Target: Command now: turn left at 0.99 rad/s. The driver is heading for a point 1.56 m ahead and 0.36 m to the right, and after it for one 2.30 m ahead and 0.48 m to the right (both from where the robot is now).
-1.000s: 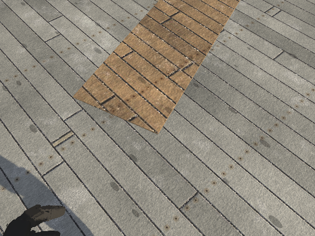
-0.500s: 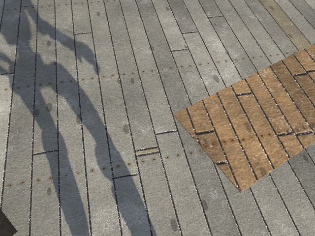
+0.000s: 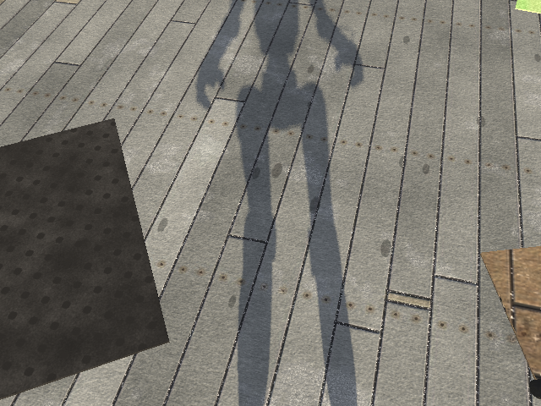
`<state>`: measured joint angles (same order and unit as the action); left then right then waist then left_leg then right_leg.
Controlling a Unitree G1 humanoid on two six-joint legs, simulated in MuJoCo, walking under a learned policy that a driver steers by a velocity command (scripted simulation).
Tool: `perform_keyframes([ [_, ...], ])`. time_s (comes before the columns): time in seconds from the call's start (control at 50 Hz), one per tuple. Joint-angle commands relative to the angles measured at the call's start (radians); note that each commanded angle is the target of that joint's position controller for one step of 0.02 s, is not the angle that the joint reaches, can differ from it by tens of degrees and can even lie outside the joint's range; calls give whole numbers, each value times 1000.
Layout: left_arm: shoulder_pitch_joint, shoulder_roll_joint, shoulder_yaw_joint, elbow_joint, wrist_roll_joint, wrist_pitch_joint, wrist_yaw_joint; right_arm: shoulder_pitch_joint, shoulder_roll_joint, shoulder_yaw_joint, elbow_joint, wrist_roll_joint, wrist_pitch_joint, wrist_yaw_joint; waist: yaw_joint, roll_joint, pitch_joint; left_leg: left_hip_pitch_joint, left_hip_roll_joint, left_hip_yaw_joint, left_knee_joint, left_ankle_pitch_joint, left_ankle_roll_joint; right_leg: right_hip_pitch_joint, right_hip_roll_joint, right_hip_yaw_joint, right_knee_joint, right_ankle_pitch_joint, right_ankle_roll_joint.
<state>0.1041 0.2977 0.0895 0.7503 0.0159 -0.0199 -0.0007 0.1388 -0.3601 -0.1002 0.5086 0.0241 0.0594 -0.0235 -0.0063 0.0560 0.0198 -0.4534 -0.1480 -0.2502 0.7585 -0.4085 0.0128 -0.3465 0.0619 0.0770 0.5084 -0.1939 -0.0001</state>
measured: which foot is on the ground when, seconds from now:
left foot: up 0.00-0.28, down 0.30-0.66, up 0.68-1.00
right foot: down 0.00-0.30, up 0.32-0.64, down 0.66-1.00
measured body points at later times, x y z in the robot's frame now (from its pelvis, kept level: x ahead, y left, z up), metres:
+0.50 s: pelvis +0.00 +0.02 +0.01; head +0.04 +0.02 +0.46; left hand +0.11 +0.32 -0.11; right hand +0.18 -0.24 -0.08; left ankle -0.02 +0.15 -0.73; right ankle -0.01 -0.10 -0.66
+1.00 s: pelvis +0.03 -0.03 +0.02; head +0.04 -0.07 +0.46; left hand +0.29 +0.17 -0.05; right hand +0.07 -0.37 -0.07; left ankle +0.15 +0.10 -0.68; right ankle -0.01 -0.10 -0.73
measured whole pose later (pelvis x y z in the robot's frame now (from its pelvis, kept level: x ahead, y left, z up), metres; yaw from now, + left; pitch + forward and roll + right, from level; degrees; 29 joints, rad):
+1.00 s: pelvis +0.03 -0.03 +0.02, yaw -28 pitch +4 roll +3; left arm 0.25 0.33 0.07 0.59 -0.03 0.01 0.03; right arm 0.10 -0.32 -0.10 0.67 0.01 -0.06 0.01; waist 0.02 0.00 0.00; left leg -0.50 -0.05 -0.11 0.76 -0.28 -0.07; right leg -0.28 0.08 0.21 0.45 -0.22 -0.08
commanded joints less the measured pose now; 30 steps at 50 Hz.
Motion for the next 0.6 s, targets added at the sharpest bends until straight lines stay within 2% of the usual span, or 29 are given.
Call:
perform_keyframes([
  [0.02, -72, 129, 33, -111, 19, -7, 24, 71, -195, -60, -56, -3, -24, 12, -39, -232, -86, -206, 112, 87, 406, -102, -47, 179, -417, 353, -228, 116, -242],
  [0.04, -104, 103, 25, -123, 7, 0, 36, 81, -179, -60, -32, -2, -15, 11, -41, -182, -63, -202, 127, 107, 453, -38, -62, 159, -343, 245, -216, 71, -200],
  [0.06, -108, 100, 21, -126, -5, 5, 47, 86, -154, -53, -29, -6, -8, 11, -31, -171, -52, -231, 139, 127, 508, 13, -75, 170, -318, 186, -215, 77, -187],
  [0.08, -95, 105, 18, -123, -7, 10, 55, 82, -122, -41, -33, 0, -5, 17, -23, -164, -40, -244, 159, 161, 515, 37, -85, 175, -306, 127, -218, 122, -189],
  [0.1, -45, 113, 18, -111, -3, 14, 55, 43, -87, -24, -45, -1, -8, 18, 10, -154, -41, -229, 164, 187, 472, 41, -89, 178, -289, 105, -219, 169, -203],
  [0.14, 30, 137, 22, -85, 1, 21, 44, -8, -35, 2, -66, -11, -18, 13, 46, -163, -77, -192, 152, 192, 353, -16, -96, 240, -294, 100, -197, 281, -236],
  [0.18, 13, 148, 20, -82, -6, 24, 24, 2, 2, 24, -56, -28, -29, 12, 36, -193, -123, -56, 149, 198, 175, -86, -89, 230, -286, 66, -165, 350, -237],
  [0.22, -4, 118, 5, -73, -19, 21, 1, 31, 23, 32, -22, -30, -33, 11, 23, -238, -129, 101, 145, 233, -43, -51, -88, 176, -264, 58, -157, 332, -222],
  [0.26, 4, 125, 0, -62, -43, 19, -13, 89, 7, 19, 21, -31, -34, 10, -12, -243, -99, 267, 106, 275, -347, 181, -73, 117, -239, 69, -113, 304, -188],
  [0.28, 44, 138, 3, -55, -54, 14, -16, 91, -33, 7, 21, -27, -33, 7, -8, -237, -94, 359, 113, 252, -423, 254, -46, 70, -229, 90, -96, 273, -146],
  [0.3, 65, 127, -3, -62, -39, 2, -24, 119, -92, -6, 9, -28, -30, -5, -6, -172, -131, 476, 229, 154, -397, 374, -11, -4, -200, 99, -52, 137, -75],
  [0.32, 68, 64, -19, -86, -21, -12, -32, 108, -179, -24, -3, -52, -19, -19, 19, 66, -144, 527, 426, 9, -339, 600, 87, -151, -100, -4, 96, -125, 3],
  [0.34, 45, 97, -11, -99, -43, -16, -23, 93, -172, -33, 16, -64, -17, -15, -6, 222, -147, 392, 516, -38, -374, 556, 204, -166, -77, -98, 226, -332, 35],
  [0.36, 26, 155, 10, -96, -51, -6, -14, 75, -120, -20, -4, -68, -29, -13, -37, 187, -104, 367, 515, -37, -400, 569, 241, -206, -89, -79, 414, -397, 54],
  [0.38, 42, 159, 25, -87, -56, 10, -6, 63, -87, -11, 2, -66, -39, -16, -28, 171, -82, 361, 507, -6, -406, 601, 237, -265, -91, -69, 563, -412, 65],
  [0.42, 99, 126, 30, -73, -47, 51, 11, -15, -55, -4, 5, -42, -58, -20, 13, 140, -52, 335, 475, 100, -404, 627, 197, -296, -121, -44, 653, -330, 87],
  [0.44, 94, 104, 25, -82, -46, 63, 13, -28, -46, -4, 9, -40, -61, -23, 16, 124, -40, 321, 458, 147, -411, 624, 187, -295, -127, -58, 644, -287, 94],
  [0.48, 65, 74, 17, -115, -45, 72, 5, -38, -40, -9, 19, -40, -59, -27, 8, 113, -47, 327, 447, 211, -412, 572, 179, -276, -141, -89, 561, -214, 102],
  [0.52, 32, 49, 5, -149, -43, 74, -15, -39, -53, -18, 28, -38, -56, -27, -10, 109, -69, 335, 452, 256, -392, 554, 174, -210, -149, -114, 425, -188, 89],
  [0.56, 32, 66, 9, -174, -42, 77, -32, -29, -86, -33, 43, -29, -56, -19, -16, 113, -94, 344, 482, 269, -369, 581, 173, -141, -135, -149, 331, -187, 64],
  [0.6, 59, 90, 21, -185, -44, 87, -40, -32, -100, -41, 55, -10, -63, -6, -2, 117, -103, 347, 505, 285, -325, 573, 149, -78, -116, -178, 236, -161, 32],
])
